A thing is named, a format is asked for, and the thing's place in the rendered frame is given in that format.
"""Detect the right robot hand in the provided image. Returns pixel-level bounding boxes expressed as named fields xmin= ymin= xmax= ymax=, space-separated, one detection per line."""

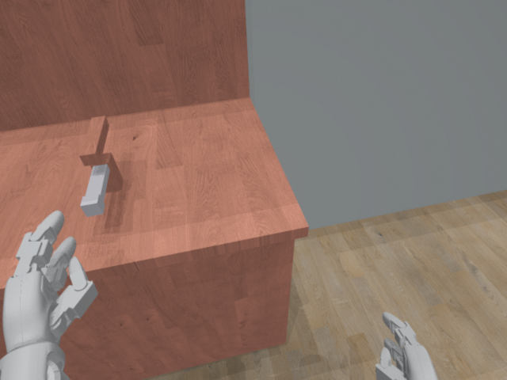
xmin=375 ymin=312 xmax=438 ymax=380

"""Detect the left robot hand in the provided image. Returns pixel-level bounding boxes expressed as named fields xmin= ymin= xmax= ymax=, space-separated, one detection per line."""
xmin=2 ymin=211 xmax=98 ymax=354

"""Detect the tap lever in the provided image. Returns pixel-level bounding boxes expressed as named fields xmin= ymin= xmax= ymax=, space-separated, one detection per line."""
xmin=80 ymin=164 xmax=110 ymax=217

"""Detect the robot left forearm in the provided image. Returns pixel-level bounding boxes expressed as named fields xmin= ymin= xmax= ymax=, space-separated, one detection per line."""
xmin=0 ymin=341 xmax=70 ymax=380

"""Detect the counter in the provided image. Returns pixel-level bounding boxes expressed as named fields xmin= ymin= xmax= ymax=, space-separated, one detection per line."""
xmin=0 ymin=0 xmax=309 ymax=380

